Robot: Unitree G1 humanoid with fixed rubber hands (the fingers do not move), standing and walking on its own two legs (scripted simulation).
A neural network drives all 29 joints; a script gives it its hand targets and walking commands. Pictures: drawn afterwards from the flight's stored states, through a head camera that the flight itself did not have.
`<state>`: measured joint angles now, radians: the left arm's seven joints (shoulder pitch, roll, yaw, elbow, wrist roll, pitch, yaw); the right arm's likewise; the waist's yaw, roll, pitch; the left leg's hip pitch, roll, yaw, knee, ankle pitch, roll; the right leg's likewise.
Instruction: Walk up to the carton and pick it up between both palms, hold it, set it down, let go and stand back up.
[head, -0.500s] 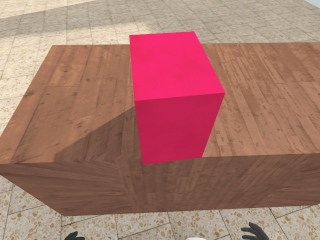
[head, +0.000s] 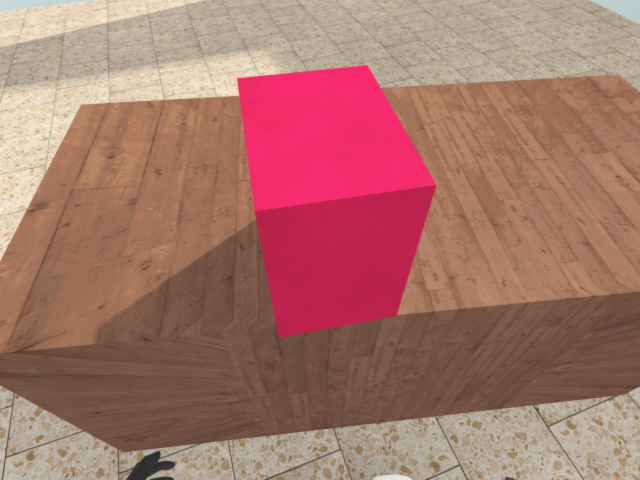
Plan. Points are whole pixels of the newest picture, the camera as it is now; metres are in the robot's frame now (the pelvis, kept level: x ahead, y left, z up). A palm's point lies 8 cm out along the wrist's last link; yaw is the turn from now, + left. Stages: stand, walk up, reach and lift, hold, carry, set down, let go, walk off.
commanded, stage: walk up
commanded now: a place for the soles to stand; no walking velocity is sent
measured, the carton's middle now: (322, 204) +0.48 +0.00 +0.05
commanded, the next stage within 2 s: reach and lift in 0.54 s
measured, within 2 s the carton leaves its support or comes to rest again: neither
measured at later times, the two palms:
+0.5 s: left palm out of the picture +0.11 +0.26 -0.11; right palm out of the picture +0.08 -0.26 -0.12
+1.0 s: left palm (158, 456) +0.17 +0.21 -0.08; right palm (530, 466) +0.15 -0.26 -0.09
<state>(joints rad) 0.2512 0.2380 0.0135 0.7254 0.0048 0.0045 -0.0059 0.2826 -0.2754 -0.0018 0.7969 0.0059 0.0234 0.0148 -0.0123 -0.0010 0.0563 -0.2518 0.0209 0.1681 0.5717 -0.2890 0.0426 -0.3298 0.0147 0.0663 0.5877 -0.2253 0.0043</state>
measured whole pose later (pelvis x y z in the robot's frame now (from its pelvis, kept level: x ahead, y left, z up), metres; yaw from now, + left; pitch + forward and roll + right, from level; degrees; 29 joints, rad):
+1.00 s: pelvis +0.01 -0.03 +0.00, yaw +3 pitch -5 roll +1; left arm 0.15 0.21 0.03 0.44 0.03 0.30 0.03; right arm 0.23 -0.18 -0.05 0.66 -0.02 -0.12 0.02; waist -0.01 -0.04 0.12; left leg -0.19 0.04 0.11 0.60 -0.32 0.00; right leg -0.25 0.02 -0.01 0.63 -0.29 -0.04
